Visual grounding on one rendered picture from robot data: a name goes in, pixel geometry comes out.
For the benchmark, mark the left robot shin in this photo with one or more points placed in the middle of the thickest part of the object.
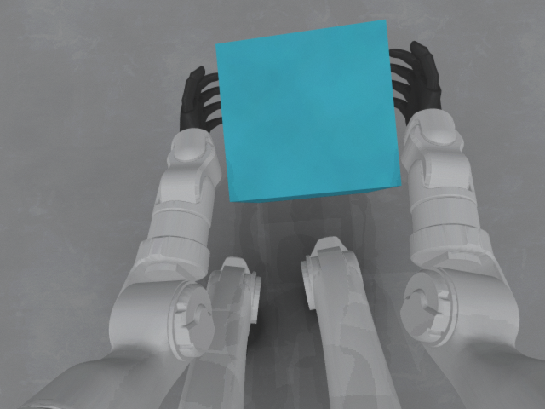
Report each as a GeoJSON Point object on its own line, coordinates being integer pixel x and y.
{"type": "Point", "coordinates": [230, 261]}

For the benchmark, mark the left robot thigh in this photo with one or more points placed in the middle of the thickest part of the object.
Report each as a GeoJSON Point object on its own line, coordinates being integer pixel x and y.
{"type": "Point", "coordinates": [215, 380]}

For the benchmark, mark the robot right forearm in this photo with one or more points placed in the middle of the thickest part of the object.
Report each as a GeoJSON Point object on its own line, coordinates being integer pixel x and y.
{"type": "Point", "coordinates": [443, 205]}

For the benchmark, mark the robot right hand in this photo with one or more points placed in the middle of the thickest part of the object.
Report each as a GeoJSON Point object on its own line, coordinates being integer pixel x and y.
{"type": "Point", "coordinates": [423, 91]}

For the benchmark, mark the right robot upper arm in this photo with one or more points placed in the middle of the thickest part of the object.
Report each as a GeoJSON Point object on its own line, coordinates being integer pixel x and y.
{"type": "Point", "coordinates": [468, 323]}

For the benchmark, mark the robot left forearm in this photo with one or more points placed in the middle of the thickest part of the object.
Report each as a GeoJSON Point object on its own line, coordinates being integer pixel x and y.
{"type": "Point", "coordinates": [176, 245]}

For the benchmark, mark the carton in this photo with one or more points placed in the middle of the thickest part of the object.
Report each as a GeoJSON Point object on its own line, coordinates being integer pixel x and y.
{"type": "Point", "coordinates": [308, 114]}

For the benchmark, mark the robot left hand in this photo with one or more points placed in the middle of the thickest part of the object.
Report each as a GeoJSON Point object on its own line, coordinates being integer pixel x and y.
{"type": "Point", "coordinates": [193, 112]}

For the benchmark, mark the left robot upper arm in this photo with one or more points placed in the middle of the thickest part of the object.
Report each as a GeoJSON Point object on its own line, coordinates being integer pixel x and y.
{"type": "Point", "coordinates": [156, 329]}

